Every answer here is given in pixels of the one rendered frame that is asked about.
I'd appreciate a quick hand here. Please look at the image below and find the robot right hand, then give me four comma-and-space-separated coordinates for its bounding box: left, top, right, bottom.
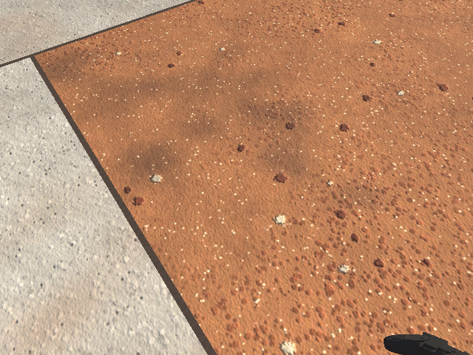
384, 332, 470, 355

